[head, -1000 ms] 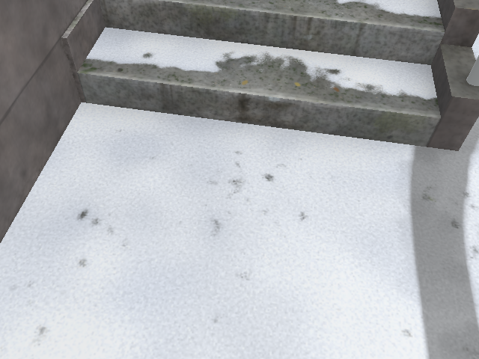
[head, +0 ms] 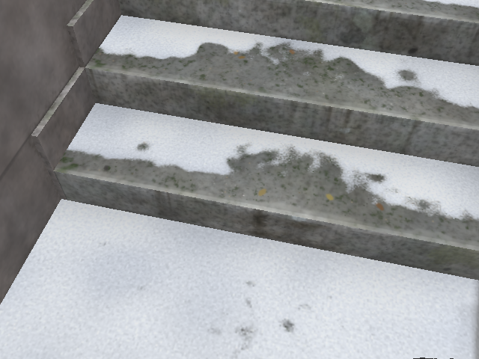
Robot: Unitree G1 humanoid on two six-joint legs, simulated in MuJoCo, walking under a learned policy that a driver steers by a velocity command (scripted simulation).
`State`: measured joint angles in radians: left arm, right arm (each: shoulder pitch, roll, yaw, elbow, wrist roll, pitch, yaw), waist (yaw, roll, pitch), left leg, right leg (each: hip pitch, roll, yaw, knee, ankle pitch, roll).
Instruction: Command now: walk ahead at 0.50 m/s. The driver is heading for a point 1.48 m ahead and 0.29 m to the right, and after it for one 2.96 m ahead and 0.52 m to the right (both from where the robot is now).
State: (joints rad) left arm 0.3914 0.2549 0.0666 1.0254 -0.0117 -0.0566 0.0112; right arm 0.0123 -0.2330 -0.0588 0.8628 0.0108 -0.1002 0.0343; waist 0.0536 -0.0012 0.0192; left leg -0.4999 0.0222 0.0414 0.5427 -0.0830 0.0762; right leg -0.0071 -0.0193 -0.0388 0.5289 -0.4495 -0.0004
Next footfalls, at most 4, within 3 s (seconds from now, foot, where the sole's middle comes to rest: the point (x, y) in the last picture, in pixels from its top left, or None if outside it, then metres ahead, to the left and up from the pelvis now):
0.48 right None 0.41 -0.10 -0.76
0.98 left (227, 288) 0.66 0.09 -0.76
1.56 right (348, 195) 0.91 -0.26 -0.61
2.52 left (242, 154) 1.05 0.07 -0.61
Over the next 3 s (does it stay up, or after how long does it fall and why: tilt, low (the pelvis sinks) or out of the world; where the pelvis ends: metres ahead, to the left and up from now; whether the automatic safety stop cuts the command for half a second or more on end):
stays up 1.30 -0.12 0.28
